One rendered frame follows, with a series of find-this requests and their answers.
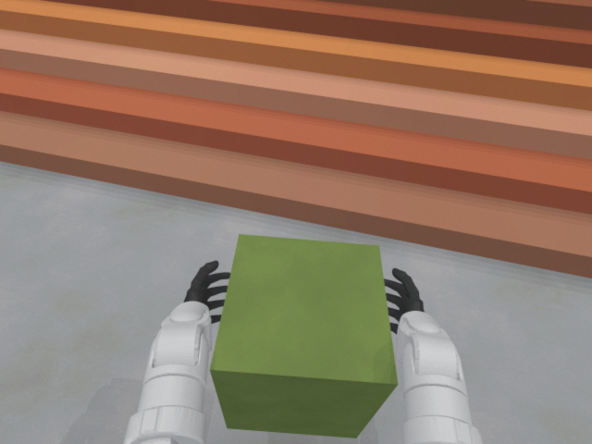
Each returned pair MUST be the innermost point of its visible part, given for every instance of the robot right forearm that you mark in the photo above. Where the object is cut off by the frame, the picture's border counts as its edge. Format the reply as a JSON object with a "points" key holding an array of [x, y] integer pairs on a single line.
{"points": [[436, 400]]}

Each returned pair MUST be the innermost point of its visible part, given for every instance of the carton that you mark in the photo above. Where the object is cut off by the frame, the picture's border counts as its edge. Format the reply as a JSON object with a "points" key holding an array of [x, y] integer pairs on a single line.
{"points": [[304, 343]]}

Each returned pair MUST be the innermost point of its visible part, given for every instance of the left robot hand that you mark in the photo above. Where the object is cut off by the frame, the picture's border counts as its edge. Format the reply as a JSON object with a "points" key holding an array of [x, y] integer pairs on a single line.
{"points": [[199, 291]]}

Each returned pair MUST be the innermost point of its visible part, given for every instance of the robot left forearm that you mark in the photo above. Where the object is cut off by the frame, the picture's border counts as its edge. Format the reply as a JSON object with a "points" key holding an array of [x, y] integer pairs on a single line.
{"points": [[171, 405]]}

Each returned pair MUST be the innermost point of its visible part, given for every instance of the right robot hand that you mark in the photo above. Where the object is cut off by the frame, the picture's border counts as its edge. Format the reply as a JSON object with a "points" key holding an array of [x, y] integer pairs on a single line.
{"points": [[409, 300]]}

